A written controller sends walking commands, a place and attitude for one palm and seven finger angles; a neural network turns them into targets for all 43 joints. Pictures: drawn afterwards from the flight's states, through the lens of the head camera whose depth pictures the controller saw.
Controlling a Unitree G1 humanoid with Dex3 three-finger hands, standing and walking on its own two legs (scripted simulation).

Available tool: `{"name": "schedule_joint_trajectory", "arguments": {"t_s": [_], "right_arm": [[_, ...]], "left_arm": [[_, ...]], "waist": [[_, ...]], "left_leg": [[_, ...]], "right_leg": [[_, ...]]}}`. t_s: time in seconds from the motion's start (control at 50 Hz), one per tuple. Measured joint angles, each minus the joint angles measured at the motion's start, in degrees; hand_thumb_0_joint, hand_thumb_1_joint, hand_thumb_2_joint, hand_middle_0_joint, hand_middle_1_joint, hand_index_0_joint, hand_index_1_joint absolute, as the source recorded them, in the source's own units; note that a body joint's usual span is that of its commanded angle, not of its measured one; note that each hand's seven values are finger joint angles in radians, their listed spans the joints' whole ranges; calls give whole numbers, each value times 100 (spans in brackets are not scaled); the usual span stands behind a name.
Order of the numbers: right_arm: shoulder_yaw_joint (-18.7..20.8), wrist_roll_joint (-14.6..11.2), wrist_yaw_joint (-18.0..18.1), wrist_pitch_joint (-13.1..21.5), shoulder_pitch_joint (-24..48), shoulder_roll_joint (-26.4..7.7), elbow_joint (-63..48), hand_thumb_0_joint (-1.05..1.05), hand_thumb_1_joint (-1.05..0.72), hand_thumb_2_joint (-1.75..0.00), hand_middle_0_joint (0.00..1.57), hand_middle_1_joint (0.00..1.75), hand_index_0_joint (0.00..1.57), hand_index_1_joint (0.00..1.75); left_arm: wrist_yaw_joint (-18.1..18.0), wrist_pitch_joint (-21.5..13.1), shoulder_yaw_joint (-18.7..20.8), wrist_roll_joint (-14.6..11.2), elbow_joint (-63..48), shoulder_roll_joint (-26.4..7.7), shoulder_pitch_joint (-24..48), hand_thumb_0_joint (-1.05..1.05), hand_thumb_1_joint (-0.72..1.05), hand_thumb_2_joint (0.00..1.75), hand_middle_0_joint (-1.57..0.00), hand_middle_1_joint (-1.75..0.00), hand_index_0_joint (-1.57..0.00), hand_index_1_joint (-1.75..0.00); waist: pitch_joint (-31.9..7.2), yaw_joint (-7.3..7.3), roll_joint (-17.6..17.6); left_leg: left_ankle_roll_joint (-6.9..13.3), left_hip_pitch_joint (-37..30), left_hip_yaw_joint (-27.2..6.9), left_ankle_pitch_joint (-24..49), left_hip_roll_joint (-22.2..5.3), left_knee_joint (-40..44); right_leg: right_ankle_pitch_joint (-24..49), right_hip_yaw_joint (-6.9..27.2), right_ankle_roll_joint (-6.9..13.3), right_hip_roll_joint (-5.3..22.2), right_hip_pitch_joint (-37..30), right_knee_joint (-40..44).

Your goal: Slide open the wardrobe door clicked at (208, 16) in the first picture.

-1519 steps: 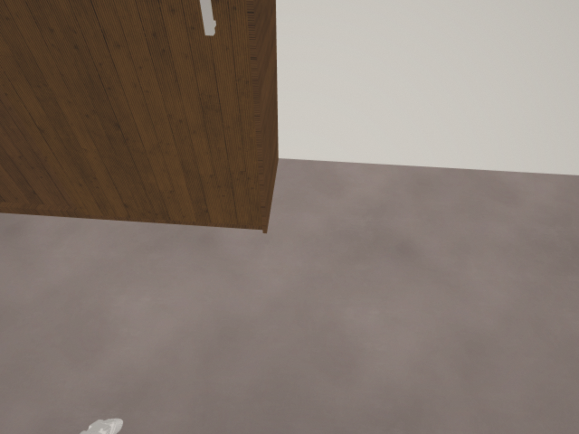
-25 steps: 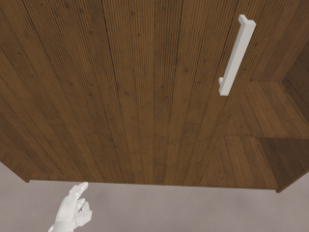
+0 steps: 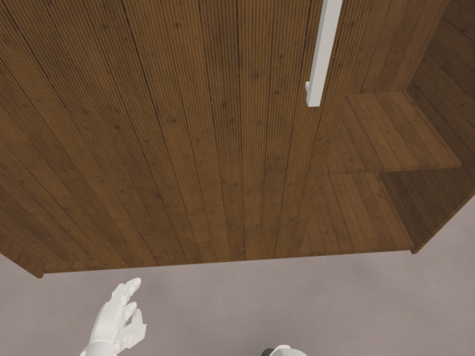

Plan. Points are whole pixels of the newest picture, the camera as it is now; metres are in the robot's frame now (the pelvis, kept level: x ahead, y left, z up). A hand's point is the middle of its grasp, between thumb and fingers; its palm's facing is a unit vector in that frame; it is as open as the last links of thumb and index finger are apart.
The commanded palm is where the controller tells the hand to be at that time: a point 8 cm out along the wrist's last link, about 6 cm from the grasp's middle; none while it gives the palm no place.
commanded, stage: step back with the hand held close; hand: right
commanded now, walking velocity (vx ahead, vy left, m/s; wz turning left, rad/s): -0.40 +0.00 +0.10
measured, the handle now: (319, 48) +0.58 -0.13 +0.23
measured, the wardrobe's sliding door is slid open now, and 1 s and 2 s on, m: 0.52 0.52 0.52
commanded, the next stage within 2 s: stop stepping back and stand still in 0.16 s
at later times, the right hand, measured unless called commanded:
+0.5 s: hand out of the picture +0.15 -0.28 +0.17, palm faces +0.31 +0.86 -0.40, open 7.4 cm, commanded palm +0.10 -0.32 +0.19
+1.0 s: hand out of the picture +0.15 -0.38 +0.17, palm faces +0.43 +0.85 -0.30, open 7.4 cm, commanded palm +0.07 -0.41 +0.19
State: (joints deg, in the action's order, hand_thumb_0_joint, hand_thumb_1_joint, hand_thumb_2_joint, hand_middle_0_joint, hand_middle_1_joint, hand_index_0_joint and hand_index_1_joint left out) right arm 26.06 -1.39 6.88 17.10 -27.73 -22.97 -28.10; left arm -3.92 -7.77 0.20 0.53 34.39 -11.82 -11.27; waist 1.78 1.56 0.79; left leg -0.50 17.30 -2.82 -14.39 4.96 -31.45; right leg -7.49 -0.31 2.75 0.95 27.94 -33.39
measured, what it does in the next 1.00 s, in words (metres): steps to the right: left foot, then left foot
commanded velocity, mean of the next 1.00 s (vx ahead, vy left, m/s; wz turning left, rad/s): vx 0.04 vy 0.06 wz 0.02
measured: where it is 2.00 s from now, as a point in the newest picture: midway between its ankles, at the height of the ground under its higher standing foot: outside the picture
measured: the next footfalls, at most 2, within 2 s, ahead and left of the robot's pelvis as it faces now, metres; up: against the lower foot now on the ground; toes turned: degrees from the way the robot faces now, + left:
left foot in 0.46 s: -0.15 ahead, +0.11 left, +0.00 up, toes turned +6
left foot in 0.78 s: -0.11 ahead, +0.03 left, +0.00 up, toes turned +10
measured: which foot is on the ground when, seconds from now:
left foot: down 0.00-0.16, up 0.18-0.44, down 0.46-0.62, up 0.64-0.76, down 0.78-0.96, up 0.98-1.00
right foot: down 0.00-0.74, up 0.76-0.94, down 0.96-1.00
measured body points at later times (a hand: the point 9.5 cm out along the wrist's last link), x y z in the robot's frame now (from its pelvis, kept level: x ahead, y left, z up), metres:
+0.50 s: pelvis -0.08 -0.04 +0.00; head -0.06 -0.08 +0.45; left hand +0.08 +0.21 -0.05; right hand +0.13 -0.32 +0.20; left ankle -0.18 +0.10 -0.73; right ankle +0.08 -0.08 -0.72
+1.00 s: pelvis -0.10 -0.13 -0.01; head -0.10 -0.16 +0.44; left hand +0.01 +0.14 -0.08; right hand +0.12 -0.43 +0.18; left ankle -0.15 +0.01 -0.71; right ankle -0.08 -0.24 -0.73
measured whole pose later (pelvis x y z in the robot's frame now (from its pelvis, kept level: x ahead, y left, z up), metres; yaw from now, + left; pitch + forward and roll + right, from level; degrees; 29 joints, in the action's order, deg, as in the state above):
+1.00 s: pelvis -0.10 -0.13 -0.01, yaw +7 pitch +1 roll +1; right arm 25.2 -2.0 9.2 11.3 -21.3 -21.9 -23.8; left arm -5.2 -8.7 0.0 0.3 39.1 -11.5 -15.7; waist -2.5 0.6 -3.9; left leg 1.2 19.4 0.0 -27.8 -1.5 -46.2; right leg -21.6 -2.0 1.4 1.9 20.1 -39.1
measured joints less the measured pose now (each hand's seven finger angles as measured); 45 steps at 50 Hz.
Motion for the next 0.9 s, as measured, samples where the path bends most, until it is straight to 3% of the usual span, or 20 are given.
{"name": "schedule_joint_trajectory", "arguments": {"t_s": [0.1, 0.16, 0.22, 0.28, 0.34, 0.42, 0.46, 0.52, 0.58, 0.66, 0.72, 0.76, 0.78, 0.8, 0.84, 0.86, 0.9], "right_arm": [[-310, -7, 22, 3, -87, 18, -129, 1, -89, -90, 21, 30, 21, 30], [-274, -6, 0, 5, 65, -128, -91, 1, -89, -90, 21, 30, 21, 30], [-49, 33, -56, -12, 178, -248, 53, 1, -89, -90, 21, 30, 22, 30], [83, -25, -24, -56, 138, -286, 21, 1, -89, -90, 21, 30, 21, 30], [18, -120, 44, -132, -75, -178, -156, 1, -89, -90, 21, 30, 21, 30], [-162, -166, 64, -296, -221, -170, -363, 1, -89, -90, 21, 30, 21, 30], [-32, -175, 78, -323, -299, -335, -524, 1, -89, -90, 21, 30, 21, 30], [-271, -199, 6, -391, -93, -221, -277, 1, -89, -90, 21, 30, 21, 30], [-345, -242, -29, -595, 23, -168, -65, 1, -89, -90, 21, 30, 21, 30], [-219, -290, -11, -851, 364, -71, 142, 1, -89, -90, 21, 30, 21, 30], [-119, -331, -34, -994, 612, -137, 162, 1, -89, -90, 21, 30, 21, 30], [-23, -306, -48, -902, 344, -329, -102, 1, -89, -90, 21, 30, 21, 30], [81, -285, -50, -812, 101, -409, -349, 2, -89, -90, 21, 30, 21, 30], [142, -280, -75, -735, -108, -378, -568, 1, -89, -90, 21, 30, 21, 30], [111, -219, -114, -574, -311, -296, -698, 1, -89, -90, 21, 30, 21, 30], [62, -168, -111, -503, -295, -261, -624, 1, -89, -90, 21, 30, 21, 30], [-33, -73, -19, -423, -115, -153, -301, 1, -89, -90, 21, 30, 21, 30]], "left_arm": [[24, 130, 40, 8, 79, -13, 36, 1, 90, 90, -21, -30, -21, -30], [-33, 199, 59, -18, 36, -4, 75, 1, 90, 90, -21, -30, -21, -30], [-55, 141, 74, 39, -32, 60, 119, 1, 90, 90, -21, -30, -21, -30], [26, 4, 84, 59, -14, 154, 36, 1, 90, 90, -21, -30, -21, -30], [117, -102, 32, 30, 40, 221, -75, 1, 90, 90, -21, -30, -21, -30], [108, -139, -94, 66, -7, 285, -144, 1, 90, 90, -21, -30, -21, -30], [95, -102, -181, 115, -97, 252, -7, 1, 90, 90, -21, -30, -21, -30], [18, -14, -130, 103, 188, 62, 82, 1, 90, 90, -21, -30, -21, -30], [-56, 82, -64, -20, 375, 15, -180, 1, 90, 90, -21, -30, -21, -30], [-143, 140, -26, -22, 482, -28, -342, 1, 90, 90, -21, -30, -21, -30], [-31, 63, 19, 32, 444, 132, -374, 1, 90, 90, -21, -30, -21, -30], [93, 8, -7, -10, 239, 198, -515, 1, 90, 90, -20, -30, -20, -30], [150, 6, -36, -55, 156, 195, -541, 1, 90, 90, -21, -30, -21, -30], [186, 35, -39, -47, 170, 158, -522, 1, 90, 90, -21, -30, -21, -30], [178, 126, -32, -25, 352, 140, -551, 1, 90, 90, -21, -30, -21, -30], [145, 145, -41, -23, 448, 154, -601, 1, 90, 90, -21, -30, -21, -30], [49, 113, -58, -27, 552, 149, -692, 1, 90, 90, -21, -30, -21, -30]], "waist": [[-166, 2, -95], [-114, -85, -195], [-39, -146, -137], [-147, -111, -52], [-346, -26, -62], [-449, 1, -269], [-378, 119, -546], [-241, 30, -118], [-363, -120, -101], [-366, -284, -203], [-176, -387, -266], [-202, -438, -398], [-254, -334, -552], [-271, -241, -567], [-399, -122, -537], [-501, -67, -557], [-653, 32, -593]], "left_leg": [[-51, 9, -71, 184, -38, 201], [-117, 65, -76, 226, -106, 225], [-96, 374, -139, -356, 123, -1063], [-33, 305, 42, -917, 249, -1949], [65, -232, 316, -1384, 119, -1385], [282, -1205, 464, -1197, -80, 654], [453, -1309, 265, -668, -391, 1275], [54, -1272, 289, -568, -213, 736], [-7, -1373, 317, -996, -234, 251], [225, -1023, 277, -1973, -263, -916], [352, -672, 473, -2157, 44, -1564], [568, -860, 610, -2231, 83, -609], [671, -773, 445, -1906, -45, -208], [651, -579, 421, -1180, -134, -242], [473, -447, 440, -729, -225, -280], [397, -456, 447, -702, -288, -176], [318, -463, 461, -639, -459, 1]], "right_leg": [[-589, 82, -228, -98, -130, -303], [64, 65, 71, -179, -208, 28], [221, 76, 234, -97, -240, 337], [540, 102, 235, 78, -262, 800], [788, 8, 168, 193, -302, 1296], [750, -160, -101, 69, -236, 1613], [360, -434, -201, -88, 144, 1000], [-178, -155, -257, 5, 303, 127], [-553, -55, -265, -67, 286, -457], [4, -142, 10, -169, 191, -523], [459, -153, -281, -231, -84, 223], [-302, -315, -502, -349, 144, -20], [-777, -340, -537, -457, 532, -978], [-966, -256, -547, -464, 855, -2088], [-1058, -153, -472, -315, 971, -3263], [-1103, -159, -411, -197, 824, -3247], [-1354, -220, -271, 39, 268, -2448]]}}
